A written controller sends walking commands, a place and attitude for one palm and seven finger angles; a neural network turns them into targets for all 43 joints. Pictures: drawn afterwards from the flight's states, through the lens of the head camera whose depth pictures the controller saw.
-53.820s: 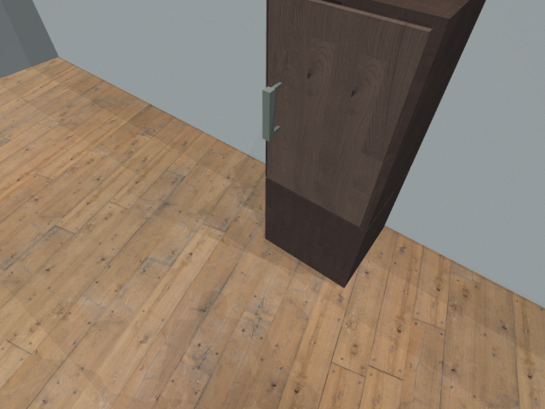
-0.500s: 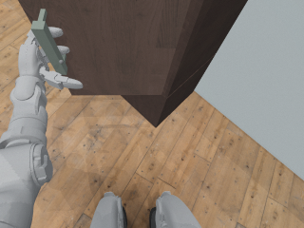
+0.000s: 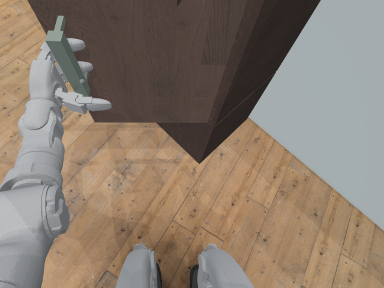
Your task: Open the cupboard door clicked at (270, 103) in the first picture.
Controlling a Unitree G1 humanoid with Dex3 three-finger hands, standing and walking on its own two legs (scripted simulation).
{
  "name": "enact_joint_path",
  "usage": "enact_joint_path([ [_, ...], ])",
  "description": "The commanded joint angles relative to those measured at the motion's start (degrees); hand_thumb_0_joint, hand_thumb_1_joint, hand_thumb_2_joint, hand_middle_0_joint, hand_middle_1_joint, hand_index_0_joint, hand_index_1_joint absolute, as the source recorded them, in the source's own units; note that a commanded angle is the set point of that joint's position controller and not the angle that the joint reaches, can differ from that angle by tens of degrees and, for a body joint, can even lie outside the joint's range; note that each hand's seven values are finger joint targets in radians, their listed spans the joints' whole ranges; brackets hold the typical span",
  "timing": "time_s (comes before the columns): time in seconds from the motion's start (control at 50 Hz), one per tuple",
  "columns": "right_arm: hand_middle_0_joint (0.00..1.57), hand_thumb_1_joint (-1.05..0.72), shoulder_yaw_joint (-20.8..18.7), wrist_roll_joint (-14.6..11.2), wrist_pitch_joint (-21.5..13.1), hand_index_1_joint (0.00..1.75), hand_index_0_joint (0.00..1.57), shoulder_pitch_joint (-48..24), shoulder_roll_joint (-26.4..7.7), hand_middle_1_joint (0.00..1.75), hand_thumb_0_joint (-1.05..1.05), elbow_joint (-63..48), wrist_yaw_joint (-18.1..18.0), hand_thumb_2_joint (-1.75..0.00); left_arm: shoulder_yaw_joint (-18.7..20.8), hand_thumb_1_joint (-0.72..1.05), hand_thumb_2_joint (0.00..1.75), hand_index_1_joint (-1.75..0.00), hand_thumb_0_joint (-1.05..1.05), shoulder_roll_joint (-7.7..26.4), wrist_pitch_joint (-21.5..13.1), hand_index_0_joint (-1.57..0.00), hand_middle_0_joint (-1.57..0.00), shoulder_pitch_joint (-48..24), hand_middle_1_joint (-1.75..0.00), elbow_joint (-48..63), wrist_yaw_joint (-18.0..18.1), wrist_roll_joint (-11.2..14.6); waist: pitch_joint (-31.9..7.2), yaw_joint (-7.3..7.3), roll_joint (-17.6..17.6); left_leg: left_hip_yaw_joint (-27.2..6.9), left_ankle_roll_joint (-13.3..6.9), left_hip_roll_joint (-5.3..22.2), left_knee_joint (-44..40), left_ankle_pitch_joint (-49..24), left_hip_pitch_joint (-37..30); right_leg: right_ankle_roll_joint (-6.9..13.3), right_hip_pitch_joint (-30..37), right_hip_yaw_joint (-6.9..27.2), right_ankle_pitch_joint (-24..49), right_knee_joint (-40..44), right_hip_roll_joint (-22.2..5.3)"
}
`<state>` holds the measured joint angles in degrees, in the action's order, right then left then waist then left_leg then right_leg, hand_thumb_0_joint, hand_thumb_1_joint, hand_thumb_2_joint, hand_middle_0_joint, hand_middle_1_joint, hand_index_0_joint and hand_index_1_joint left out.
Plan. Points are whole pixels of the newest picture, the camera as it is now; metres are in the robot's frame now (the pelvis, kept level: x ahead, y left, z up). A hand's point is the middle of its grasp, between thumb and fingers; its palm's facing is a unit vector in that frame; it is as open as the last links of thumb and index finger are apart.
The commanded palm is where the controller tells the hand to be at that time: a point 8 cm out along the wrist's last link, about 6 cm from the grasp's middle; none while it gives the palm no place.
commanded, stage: close the thumb around the handle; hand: left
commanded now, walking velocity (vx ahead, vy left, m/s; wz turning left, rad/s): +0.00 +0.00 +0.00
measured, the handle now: (73, 60) +0.57 +0.21 +0.05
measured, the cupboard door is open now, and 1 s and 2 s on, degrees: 48 55 95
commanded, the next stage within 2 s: pull the door open along its arc in 0.52 s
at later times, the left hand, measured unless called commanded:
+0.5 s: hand (81, 81) +0.51 +0.18 +0.06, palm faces +0.01 -1.00 -0.02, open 5.9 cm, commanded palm +0.49 +0.21 +0.06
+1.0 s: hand (82, 101) +0.47 +0.18 +0.06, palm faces -0.03 -1.00 -0.02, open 6.1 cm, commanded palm +0.40 +0.23 +0.06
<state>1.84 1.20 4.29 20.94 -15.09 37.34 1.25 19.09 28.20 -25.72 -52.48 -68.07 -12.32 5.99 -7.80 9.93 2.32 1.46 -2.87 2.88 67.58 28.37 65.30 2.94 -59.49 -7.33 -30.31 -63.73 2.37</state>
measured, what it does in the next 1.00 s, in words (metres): stands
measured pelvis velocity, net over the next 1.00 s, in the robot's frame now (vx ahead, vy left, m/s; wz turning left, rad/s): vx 0.01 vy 0.01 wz -0.03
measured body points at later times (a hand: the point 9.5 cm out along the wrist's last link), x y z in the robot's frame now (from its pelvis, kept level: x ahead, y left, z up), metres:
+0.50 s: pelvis +0.00 +0.01 +0.00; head +0.15 +0.03 +0.43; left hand +0.51 +0.24 +0.06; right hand +0.00 -0.26 -0.11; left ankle +0.02 +0.09 -0.64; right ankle -0.01 -0.10 -0.64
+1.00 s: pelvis +0.01 +0.01 +0.02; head +0.14 +0.02 +0.45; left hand +0.46 +0.23 +0.06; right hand +0.03 -0.25 -0.10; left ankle +0.02 +0.09 -0.64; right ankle -0.01 -0.10 -0.64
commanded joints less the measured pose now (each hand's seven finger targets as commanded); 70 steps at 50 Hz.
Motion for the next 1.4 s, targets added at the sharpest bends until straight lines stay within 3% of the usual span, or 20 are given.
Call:
enact_joint_path([
  [0.0,0.2,-0.9,-3.58,-0.12,-0.45,0.3,0.2,10.87,-10.68,0.3,0.0,-1.94,-0.45,-0.9,-0.03,0.06,0.54,-1.26,0.0,8.83,-4.6,-0.34,-0.34,-24.88,-1.26,13.32,-1.58,0.52,-29.93,1.8,8.69,-6.88,0.96,-0.68,-5.06,-27.7,-31.88,-1.23,5.02,5.22,22.66,7.0,1.49],
  [0.04,0.2,-0.9,-3.54,-0.35,-0.34,0.3,0.2,10.65,-10.63,0.3,0.0,-2.16,-0.52,-0.9,-0.01,0.17,0.59,-1.27,0.0,8.75,-4.14,-0.35,-0.35,-23.39,-1.27,11.62,-1.61,0.47,-28.13,2.04,6.28,-6.37,0.66,-0.94,-5.16,-25.77,-29.17,-1.39,6.45,5.53,22.56,7.48,1.57],
  [0.2,0.2,-0.9,-3.54,-0.19,-0.44,0.3,0.2,11.12,-10.86,0.3,0.0,-2.16,-0.77,-0.9,1.2,0.62,0.78,-1.32,0.0,10.46,-4.19,-0.38,-0.38,-24.86,-1.32,12.38,-1.82,0.37,-29.7,1.8,8.54,-6.84,0.87,-0.65,-4.87,-27.16,-30.98,-1.24,4.81,5.28,22.27,6.73,1.44],
  [0.24,0.2,-0.9,-3.47,-0.26,-0.39,0.3,0.2,10.72,-10.43,0.3,0.0,-2.34,-0.6,-0.9,-0.96,0.73,0.83,-1.33,0.0,7.71,-4.02,-0.39,-0.39,-24.26,-1.33,12.5,-2.01,0.48,-29.26,2.02,8.75,-6.96,1.04,-0.68,-5.21,-27.54,-31.54,-1.27,4.5,5.05,22.24,6.92,1.47],
  [0.3,0.2,-0.9,-3.71,-0.09,-0.33,0.3,0.2,11.05,-10.76,0.3,0.0,-2.12,-0.61,-0.9,0.39,0.9,0.9,-1.35,0.0,9.14,-4.41,-0.4,-0.4,-24.64,-1.35,13.46,-1.53,0.39,-30.25,1.7,9.13,-7.34,1.2,-0.43,-5.25,-28.62,-33.02,-1.21,3.85,4.82,22.08,6.75,1.47],
  [0.46,0.2,-0.9,-3.8,0.06,-0.3,0.3,0.2,11.19,-10.71,0.3,0.0,-1.92,-0.47,-0.9,-1.34,0.9,0.9,-1.35,0.0,6.82,-4.99,-0.4,-0.4,-25.11,-1.35,13.57,-0.94,0.24,-29.03,2.28,8.84,-7.86,1.34,-0.35,-5.78,-28.4,-34.05,-1.07,2.51,4.46,20.93,6.98,1.57],
  [0.52,0.2,-0.9,-3.81,0.07,-0.14,0.3,0.2,11.13,-10.89,0.3,0.0,-1.91,-0.5,-0.9,0.19,0.9,0.9,-1.35,0.0,8.97,-5.21,-0.4,-0.4,-24.44,-1.35,13.91,-0.74,-0.14,-30.05,1.5,8.48,-7.6,1.39,-0.4,-5.87,-28.09,-33.56,-1.13,4.0,4.66,21.28,7.02,1.51],
  [0.54,0.2,-0.9,-3.75,-0.07,-0.19,0.3,0.2,10.74,-10.59,0.3,0.0,-2.1,-0.37,-0.9,-1.23,0.9,0.9,-1.35,0.0,7.05,-5.02,-0.4,-0.4,-23.67,-1.35,13.37,-0.93,-0.01,-29.63,1.78,8.45,-7.38,1.32,-0.63,-5.98,-27.87,-33.19,-1.14,4.28,4.72,21.57,7.3,1.6],
  [0.6,0.2,-0.9,-3.71,0.01,-0.14,0.3,0.2,10.91,-10.79,0.3,0.0,-1.71,-0.52,-0.9,-0.82,0.9,0.9,-1.35,0.0,7.61,-5.03,-0.4,-0.4,-24.25,-1.35,12.1,-0.87,-0.06,-28.16,2.33,7.03,-7.52,1.22,-0.45,-5.83,-26.9,-32.23,-1.25,3.55,4.7,20.94,7.27,1.58],
  [0.62,0.2,-0.9,-3.72,-0.02,0.03,0.3,0.2,11.18,-11.52,0.3,0.0,-1.81,-0.77,-0.9,4.04,0.9,0.9,-1.35,0.0,14.05,-5.11,-0.4,-0.4,-23.13,-1.35,11.68,-0.7,-0.41,-28.3,0.81,6.73,-7.11,1.14,-0.57,-5.79,-26.0,-30.29,-1.16,5.59,5.08,20.83,7.21,1.54],
  [0.64,0.2,-0.9,-3.36,-0.23,0.12,0.3,0.2,10.81,-11.36,0.3,0.0,-2.49,-0.8,-0.9,3.89,0.9,0.9,-1.35,0.0,14.72,-4.84,-0.4,-0.4,-22.18,-1.35,11.48,-1.09,-0.59,-28.55,0.63,7.44,-6.51,0.92,-0.95,-5.86,-25.44,-28.91,-1.18,7.07,5.55,21.42,7.2,1.6],
  [0.82,0.2,-0.9,-3.86,-1.18,0.71,0.3,0.2,8.9,-10.15,0.3,0.0,-6.08,-0.3,-0.9,3.47,0.9,0.9,-1.35,0.0,10.36,-4.43,-0.4,-0.4,-6.69,-1.35,20.15,-3.26,2.59,-31.37,-3.24,6.66,-5.15,1.21,-0.97,-7.69,-32.64,-32.62,-1.31,13.25,5.14,28.26,7.54,1.6],
  [0.98,0.2,-0.9,-4.79,-2.43,0.01,0.3,0.2,4.67,-9.13,0.3,0.0,-10.33,0.72,-0.9,0.52,0.9,0.9,-1.35,0.0,2.61,-3.7,-0.4,-0.4,19.25,-1.35,36.03,-2.65,6.21,-28.46,-7.23,2.5,-3.13,1.07,-1.32,-10.82,-35.28,-31.99,-1.59,20.13,5.15,33.12,8.91,1.12],
  [1.02,0.2,-0.9,-4.91,-2.68,-0.45,0.3,0.2,3.0,-8.57,0.3,0.0,-11.53,1.09,-0.9,-2.11,0.9,0.9,-1.35,0.0,-1.42,-3.37,-0.4,-0.4,26.17,-1.35,40.36,-2.23,7.08,-25.45,-7.5,1.55,-2.55,1.11,-1.38,-11.68,-34.28,-31.36,-1.77,20.76,5.02,33.29,9.53,0.99],
  [1.08,0.2,-0.9,-4.99,-2.12,-1.91,0.3,0.2,0.49,-6.75,0.3,0.0,-12.35,1.3,-0.9,1.21,0.9,0.9,-1.35,0.0,-5.35,-3.24,-0.4,-0.4,35.53,-1.35,47.58,7.29,8.98,-23.97,-11.26,1.39,-1.64,1.86,-1.5,-12.52,-34.8,-30.29,-1.86,22.3,4.58,33.48,8.97,0.82],
  [1.1,0.2,-0.9,-4.86,-1.77,-2.22,0.3,0.2,-0.28,-6.22,0.3,0.0,-12.62,1.59,-0.9,0.49,0.9,0.9,-1.35,0.0,-7.75,-2.9,-0.4,-0.4,38.79,-1.35,48.86,10.87,8.44,-22.42,-11.68,-0.04,-1.43,2.03,-1.64,-12.76,-33.68,-29.27,-1.93,22.5,4.32,32.97,8.95,0.72],
  [1.16,0.2,-0.9,-4.74,-0.56,-2.54,0.3,0.2,-2.74,-5.41,0.3,0.0,-13.32,1.93,-0.9,0.79,0.9,0.9,-1.35,0.0,-9.2,-2.98,-0.4,-0.4,46.25,-1.35,54.61,20.55,5.16,-21.8,-13.3,-2.19,-1.19,2.32,-2.2,-12.64,-31.05,-26.89,-1.51,25.4,4.75,33.26,8.07,0.43],
  [1.28,0.2,-0.9,-4.38,1.35,-1.92,0.3,0.2,-7.45,-3.04,0.3,0.0,-13.62,1.74,-0.9,-7.35,0.9,0.9,-1.35,0.0,-17.95,-2.98,-0.4,-0.4,49.29,-1.35,61.27,34.07,-2.7,-20.08,-13.17,-3.5,-1.16,2.46,-2.89,-11.86,-25.63,-25.83,-1.38,25.76,6.12,31.66,8.13,-0.72],
  [1.36,0.2,-0.9,-4.08,2.07,-2.14,0.3,0.2,-8.73,-2.1,0.3,0.0,-12.95,1.21,-0.9,-12.88,0.9,0.9,-1.35,0.0,-22.28,-2.33,-0.4,-0.4,49.63,-1.35,62.09,39.3,-6.32,-18.94,-11.59,-6.63,-1.54,2.13,-3.38,-11.34,-22.05,-25.03,-1.76,26.39,7.51,31.03,9.96,-1.2],
  [1.38,0.2,-0.9,-4.08,2.19,-2.24,0.3,0.2,-9.39,-1.86,0.3,0.0,-12.9,0.98,-0.9,-13.92,0.9,0.9,-1.35,0.0,-22.8,-2.21,-0.4,-0.4,49.93,-1.35,62.01,39.73,-7.14,-18.08,-11.72,-5.43,-1.24,2.2,-3.59,-11.43,-20.65,-24.57,-2.03,26.58,8.26,31.25,10.61,-1.8],
])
